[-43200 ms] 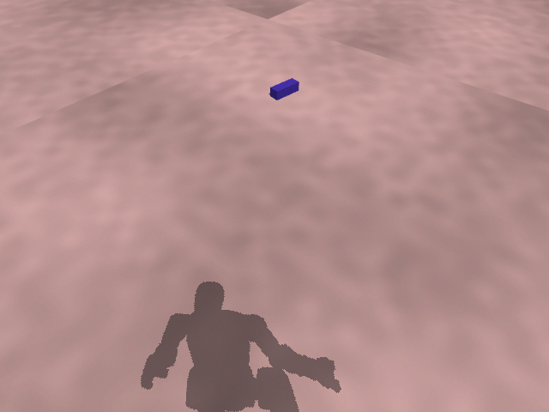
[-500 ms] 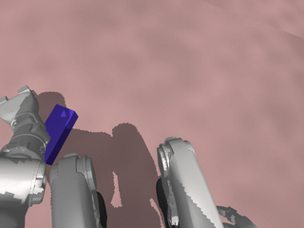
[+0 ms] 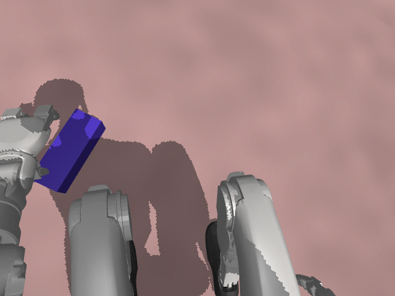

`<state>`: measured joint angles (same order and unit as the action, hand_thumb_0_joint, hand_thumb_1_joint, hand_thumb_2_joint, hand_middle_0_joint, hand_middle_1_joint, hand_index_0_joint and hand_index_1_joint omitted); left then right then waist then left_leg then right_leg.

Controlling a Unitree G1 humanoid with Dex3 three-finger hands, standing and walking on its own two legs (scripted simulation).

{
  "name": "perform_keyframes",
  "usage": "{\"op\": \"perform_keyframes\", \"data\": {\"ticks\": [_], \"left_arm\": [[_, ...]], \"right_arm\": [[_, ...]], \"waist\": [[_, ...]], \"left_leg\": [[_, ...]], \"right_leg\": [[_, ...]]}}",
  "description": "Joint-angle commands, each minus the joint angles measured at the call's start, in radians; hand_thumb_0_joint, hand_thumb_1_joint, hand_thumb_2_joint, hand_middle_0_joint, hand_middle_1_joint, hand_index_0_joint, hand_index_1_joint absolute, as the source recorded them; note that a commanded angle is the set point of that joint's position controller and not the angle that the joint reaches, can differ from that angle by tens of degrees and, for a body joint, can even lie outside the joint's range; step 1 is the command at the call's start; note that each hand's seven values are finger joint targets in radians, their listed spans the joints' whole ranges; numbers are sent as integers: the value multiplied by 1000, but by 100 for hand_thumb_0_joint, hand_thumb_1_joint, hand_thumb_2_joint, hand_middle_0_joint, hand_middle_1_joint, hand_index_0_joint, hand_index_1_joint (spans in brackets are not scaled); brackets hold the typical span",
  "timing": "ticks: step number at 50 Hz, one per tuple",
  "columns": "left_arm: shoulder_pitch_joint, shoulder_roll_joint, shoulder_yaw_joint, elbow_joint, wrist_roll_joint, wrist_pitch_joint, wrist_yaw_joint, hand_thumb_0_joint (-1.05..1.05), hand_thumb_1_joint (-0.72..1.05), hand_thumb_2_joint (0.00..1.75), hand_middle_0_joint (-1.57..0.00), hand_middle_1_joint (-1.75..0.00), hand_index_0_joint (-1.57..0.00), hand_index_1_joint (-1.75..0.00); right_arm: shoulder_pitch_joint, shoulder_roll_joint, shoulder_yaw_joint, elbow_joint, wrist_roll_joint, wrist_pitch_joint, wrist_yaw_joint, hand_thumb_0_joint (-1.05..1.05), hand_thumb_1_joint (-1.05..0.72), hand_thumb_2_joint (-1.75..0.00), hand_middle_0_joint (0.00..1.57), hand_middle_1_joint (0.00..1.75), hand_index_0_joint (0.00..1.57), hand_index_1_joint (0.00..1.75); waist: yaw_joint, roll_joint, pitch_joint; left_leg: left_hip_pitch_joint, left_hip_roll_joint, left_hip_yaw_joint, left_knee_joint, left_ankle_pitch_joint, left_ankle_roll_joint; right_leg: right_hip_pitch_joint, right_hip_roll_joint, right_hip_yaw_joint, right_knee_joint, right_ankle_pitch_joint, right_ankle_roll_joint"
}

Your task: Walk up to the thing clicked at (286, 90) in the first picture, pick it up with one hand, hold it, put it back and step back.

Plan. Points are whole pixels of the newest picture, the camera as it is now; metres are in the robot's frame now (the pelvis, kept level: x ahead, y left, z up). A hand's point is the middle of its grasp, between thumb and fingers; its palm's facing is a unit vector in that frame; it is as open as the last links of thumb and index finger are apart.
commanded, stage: home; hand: left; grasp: from above
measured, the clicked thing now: (70, 151) +0.44 +0.27 -0.30
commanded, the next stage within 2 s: none
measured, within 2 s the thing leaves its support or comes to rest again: neither
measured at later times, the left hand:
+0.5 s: hand out of the picture +0.29 +0.25 +0.05, palm faces -0.27 -0.67 -0.69, open 7.4 cm
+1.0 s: hand out of the picture +0.23 +0.21 +0.28, palm faces +0.14 -0.96 -0.26, open 7.4 cm
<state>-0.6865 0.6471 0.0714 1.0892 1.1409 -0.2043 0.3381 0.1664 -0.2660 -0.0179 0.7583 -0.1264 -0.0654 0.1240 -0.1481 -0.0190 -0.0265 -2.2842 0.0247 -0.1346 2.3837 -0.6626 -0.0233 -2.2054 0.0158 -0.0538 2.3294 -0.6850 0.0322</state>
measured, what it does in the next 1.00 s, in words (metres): rises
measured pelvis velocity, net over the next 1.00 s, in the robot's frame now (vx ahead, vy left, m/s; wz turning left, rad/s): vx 0.06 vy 0.01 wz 0.12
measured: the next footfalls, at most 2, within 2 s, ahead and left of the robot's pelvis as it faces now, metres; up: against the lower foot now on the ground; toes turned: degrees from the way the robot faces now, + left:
none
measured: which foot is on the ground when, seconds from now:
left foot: down 0.00-1.00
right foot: down 0.00-1.00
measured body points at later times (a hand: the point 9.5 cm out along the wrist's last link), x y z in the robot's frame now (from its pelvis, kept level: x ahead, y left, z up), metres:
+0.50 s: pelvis +0.01 +0.00 +0.16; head +0.16 +0.04 +0.58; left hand +0.30 +0.29 +0.09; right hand +0.23 -0.23 +0.05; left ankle +0.08 +0.13 -0.30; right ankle +0.10 -0.13 -0.30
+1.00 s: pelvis +0.06 +0.01 +0.34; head +0.12 +0.03 +0.79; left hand +0.23 +0.26 +0.30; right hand +0.24 -0.22 +0.27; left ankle +0.08 +0.13 -0.30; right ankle +0.10 -0.13 -0.30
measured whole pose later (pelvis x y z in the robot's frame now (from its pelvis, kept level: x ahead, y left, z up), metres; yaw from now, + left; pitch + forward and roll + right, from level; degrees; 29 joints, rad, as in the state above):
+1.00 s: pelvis +0.06 +0.01 +0.34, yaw +7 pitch +16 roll -3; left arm 0.39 0.24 0.03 -0.04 -0.03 0.40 0.08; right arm 0.27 -0.21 0.03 0.54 0.04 -0.15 -0.14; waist -0.06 0.05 -0.19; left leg -0.97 0.04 -0.06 1.20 -0.52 -0.01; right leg -0.89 -0.01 -0.06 1.14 -0.52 0.02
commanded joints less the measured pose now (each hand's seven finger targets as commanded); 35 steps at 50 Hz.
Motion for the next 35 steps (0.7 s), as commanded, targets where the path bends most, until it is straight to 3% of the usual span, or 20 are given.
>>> {"op": "perform_keyframes", "data": {"ticks": [1, 3, 6, 8, 10, 12, 15, 16, 19, 22, 31, 35], "left_arm": [[-231, 238, 56, -298, -61, 8, 19, 0, 11, 98, -25, -62, -23, -64], [-125, 216, 56, -352, -101, 33, -12, 0, 19, 97, -25, -59, -23, -60], [-15, 135, 29, -410, -190, 75, -73, 0, 37, 102, -25, -57, -23, -58], [37, 114, 8, -489, -252, 103, -115, 0, 50, 104, -25, -54, -24, -56], [112, 103, 19, -530, -318, 128, -152, 0, 66, 104, -24, -49, -23, -50], [172, 36, -14, -623, -394, 144, -189, 0, 77, 104, -24, -46, -23, -46], [243, 39, 20, -715, -482, 167, -221, 0, 92, 108, -24, -44, -24, -45], [268, 3, -1, -750, -509, 170, -232, 0, 94, 106, -24, -42, -23, -42], [323, -20, 15, -829, -585, 184, -243, 0, 90, 91, -20, -31, -20, -31], [441, -44, 28, -893, -655, 210, -252, 0, 90, 91, -20, -31, -20, -31], [677, -138, 21, -1119, -899, 336, -265, 0, 89, 90, -20, -30, -20, -30], [799, -175, 22, -1166, -994, 391, -257, 0, 90, 90, -20, -30, -20, -30]], "right_arm": [[186, -245, -114, -64, 20, 4, -32, 0, -89, -90, 20, 30, 20, 30], [184, -241, -127, -80, 38, 10, -35, 0, -89, -90, 20, 30, 20, 30], [158, -232, -132, -109, 68, 24, -40, 0, -89, -90, 20, 30, 20, 30], [131, -223, -128, -138, 89, 31, -47, 0, -89, -90, 20, 30, 20, 30], [101, -218, -120, -158, 105, 39, -55, 0, -89, -90, 20, 30, 20, 30], [64, -204, -112, -184, 114, 37, -63, 0, -89, -90, 20, 30, 20, 30], [27, -194, -106, -213, 130, 34, -76, 0, -90, -90, 20, 30, 20, 30], [11, -184, -101, -220, 135, 31, -81, 0, -90, -90, 20, 30, 20, 30], [-22, -169, -89, -242, 144, 16, -101, 0, -90, -90, 20, 30, 20, 30], [-44, -160, -83, -267, 151, -2, -119, 0, -90, -90, 20, 30, 20, 30], [-71, -121, -63, -330, 167, -60, -180, 0, -90, -90, 20, 30, 20, 30], [-40, -102, -49, -333, 170, -84, -203, 0, -90, -90, 20, 30, 20, 30]], "waist": [[34, 325, -859], [69, 305, -887], [80, 249, -848], [82, 227, -797], [89, 158, -748], [93, 160, -723], [101, 132, -711], [98, 143, -692], [102, 133, -651], [111, 135, -654], [90, 116, -581], [87, 96, -539]], "left_leg": [[692, -8, 95, -327, 188, 29], [725, -9, 93, -378, 190, 31], [719, -12, 79, -446, 179, 39], [710, -10, 67, -504, 110, 47], [690, -10, 62, -543, 70, 58], [714, -8, 53, -594, 59, 58], [770, -4, 43, -653, 65, 59], [784, -4, 49, -673, 67, 58], [814, -2, 57, -735, 6, 61], [900, -1, 59, -807, 14, 57], [1106, -6, 63, -1020, -10, 54], [1219, -9, 64, -1100, 101, 48]], "right_leg": [[343, 13, -77, -298, 211, -77], [386, 16, -73, -337, 217, -76], [425, 16, -70, -388, 219, -70], [451, 18, -65, -443, 180, -65], [483, 22, -59, -489, 156, -60], [520, 20, -53, -522, 155, -58], [580, 19, -43, -575, 160, -56], [591, 17, -36, -595, 162, -58], [645, 16, -22, -666, 114, -57], [720, 13, -14, -730, 119, -56], [963, 6, 13, -977, 89, -49], [1089, 7, 16, -1074, 170, -49]]}}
